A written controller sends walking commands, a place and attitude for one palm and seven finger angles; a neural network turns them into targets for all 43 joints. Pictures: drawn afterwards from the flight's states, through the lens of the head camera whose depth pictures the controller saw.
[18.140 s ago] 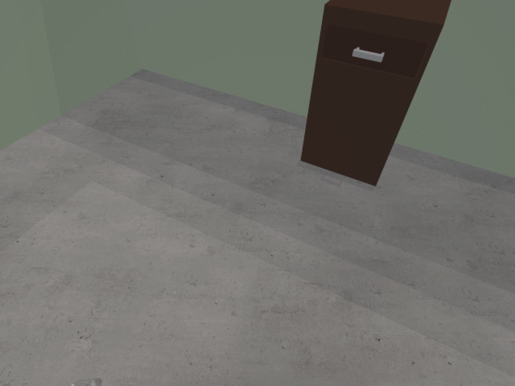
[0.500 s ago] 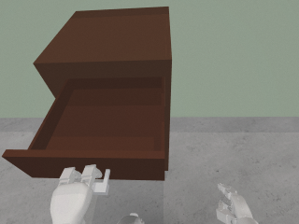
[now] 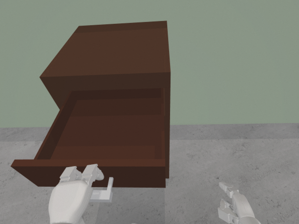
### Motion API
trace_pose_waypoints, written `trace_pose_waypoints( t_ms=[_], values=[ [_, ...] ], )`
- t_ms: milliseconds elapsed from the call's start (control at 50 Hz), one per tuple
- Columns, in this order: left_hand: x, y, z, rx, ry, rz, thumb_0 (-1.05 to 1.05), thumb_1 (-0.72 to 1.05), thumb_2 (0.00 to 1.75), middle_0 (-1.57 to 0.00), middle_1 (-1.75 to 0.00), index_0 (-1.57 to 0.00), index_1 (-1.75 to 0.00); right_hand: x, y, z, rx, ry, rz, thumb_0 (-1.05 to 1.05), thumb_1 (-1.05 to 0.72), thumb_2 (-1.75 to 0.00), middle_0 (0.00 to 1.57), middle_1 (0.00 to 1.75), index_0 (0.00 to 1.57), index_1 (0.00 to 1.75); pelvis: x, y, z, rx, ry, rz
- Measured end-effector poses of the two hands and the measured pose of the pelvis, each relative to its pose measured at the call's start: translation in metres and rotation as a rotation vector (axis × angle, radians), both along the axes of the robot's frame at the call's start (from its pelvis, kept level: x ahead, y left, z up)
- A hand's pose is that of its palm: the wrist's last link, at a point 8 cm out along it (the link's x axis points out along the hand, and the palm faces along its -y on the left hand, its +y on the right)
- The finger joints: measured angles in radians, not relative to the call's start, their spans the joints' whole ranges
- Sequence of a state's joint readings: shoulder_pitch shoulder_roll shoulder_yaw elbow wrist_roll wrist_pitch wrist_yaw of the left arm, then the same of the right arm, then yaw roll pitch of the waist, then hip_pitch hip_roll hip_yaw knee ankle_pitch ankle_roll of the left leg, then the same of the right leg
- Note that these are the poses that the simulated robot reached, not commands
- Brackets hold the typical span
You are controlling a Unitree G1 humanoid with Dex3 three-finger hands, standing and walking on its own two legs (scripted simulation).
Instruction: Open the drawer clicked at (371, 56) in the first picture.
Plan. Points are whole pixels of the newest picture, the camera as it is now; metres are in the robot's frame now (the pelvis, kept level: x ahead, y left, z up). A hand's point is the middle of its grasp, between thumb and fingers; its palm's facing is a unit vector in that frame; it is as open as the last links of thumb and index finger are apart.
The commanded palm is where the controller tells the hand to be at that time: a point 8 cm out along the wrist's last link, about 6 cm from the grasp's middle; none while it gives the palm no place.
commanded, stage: lift the hand off the handle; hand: left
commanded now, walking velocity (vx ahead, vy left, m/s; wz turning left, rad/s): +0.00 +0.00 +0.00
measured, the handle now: (90, 188) +0.22 +0.19 -0.01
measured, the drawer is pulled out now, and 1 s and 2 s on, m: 0.30 0.30 0.30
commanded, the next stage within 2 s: draw the hand back to the body in 0.76 s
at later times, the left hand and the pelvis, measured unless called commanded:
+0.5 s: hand (80, 182) +0.19 +0.17 +0.10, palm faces +0.11 -0.20 -0.97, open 13.8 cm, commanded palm +0.15 +0.17 +0.17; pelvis +0.01 +0.00 +0.02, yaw -1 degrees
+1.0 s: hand (66, 177) +0.19 +0.19 +0.13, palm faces +0.08 -0.17 -0.98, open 13.9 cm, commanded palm +0.16 +0.19 +0.19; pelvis +0.02 +0.00 +0.03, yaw -1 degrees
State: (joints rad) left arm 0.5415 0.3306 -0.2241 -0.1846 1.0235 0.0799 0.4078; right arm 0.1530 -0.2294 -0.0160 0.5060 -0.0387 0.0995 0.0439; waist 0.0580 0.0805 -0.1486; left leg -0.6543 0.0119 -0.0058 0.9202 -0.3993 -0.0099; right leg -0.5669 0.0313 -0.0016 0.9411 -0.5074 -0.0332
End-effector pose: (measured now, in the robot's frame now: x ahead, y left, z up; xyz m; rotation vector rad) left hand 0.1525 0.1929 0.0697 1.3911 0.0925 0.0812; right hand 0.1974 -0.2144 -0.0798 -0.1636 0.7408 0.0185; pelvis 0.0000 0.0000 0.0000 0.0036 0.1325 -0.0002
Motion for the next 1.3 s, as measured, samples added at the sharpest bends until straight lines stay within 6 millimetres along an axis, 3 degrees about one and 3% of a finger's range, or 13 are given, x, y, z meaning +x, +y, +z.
trace_pose_waypoints(
  t_ms=[260, 540, 720, 900, 1300],
  values=[
    [0.001, -0.004, 0.039, -0.012, -0.045, -0.016, 0.0, -0.49, 0.3, -0.37, -1.23, -0.39, -1.23, 0.016, 0.015, 0.012, 0.054, -0.038, 0.042, 0.01, -0.91, -0.89, 0.2, 0.3, 0.2, 0.3, 0.008, 0.0, 0.01, 0.005, -0.033, -0.008],
    [0.009, -0.015, 0.088, -0.019, -0.104, -0.041, 0.0, -0.49, 0.3, -0.33, -1.21, -0.32, -1.21, 0.025, 0.013, 0.031, 0.095, -0.073, 0.051, 0.01, -0.91, -0.89, 0.2, 0.3, 0.2, 0.3, 0.014, -0.004, 0.023, 0.011, -0.079, -0.02],
    [0.005, -0.002, 0.113, 0.0, -0.111, -0.015, 0.0, -0.49, 0.3, -0.32, -1.21, -0.32, -1.2, 0.031, 0.009, 0.042, 0.081, -0.093, 0.054, 0.01, -0.91, -0.89, 0.2, 0.3, 0.2, 0.3, 0.015, -0.006, 0.031, 0.006, -0.11, -0.014],
    [0.005, -0.007, 0.105, -0.026, -0.057, -0.054, 0.0, -0.49, 0.3, -0.31, -1.2, -0.31, -1.2, 0.032, 0.012, 0.046, 0.061, -0.087, 0.067, 0.01, -0.91, -0.89, 0.19, 0.3, 0.2, 0.3, 0.015, -0.003, 0.034, 0.003, -0.111, -0.017],
    [0.013, 0.033, 0.119, 0.011, -0.064, -0.016, 0.0, -0.49, 0.3, -0.32, -1.2, -0.32, -1.2, 0.032, 0.027, 0.047, 0.043, -0.053, 0.057, 0.01, -0.91, -0.89, 0.2, 0.3, 0.2, 0.3, 0.018, 0.012, 0.039, -0.008, -0.112, -0.01]
  ],
)
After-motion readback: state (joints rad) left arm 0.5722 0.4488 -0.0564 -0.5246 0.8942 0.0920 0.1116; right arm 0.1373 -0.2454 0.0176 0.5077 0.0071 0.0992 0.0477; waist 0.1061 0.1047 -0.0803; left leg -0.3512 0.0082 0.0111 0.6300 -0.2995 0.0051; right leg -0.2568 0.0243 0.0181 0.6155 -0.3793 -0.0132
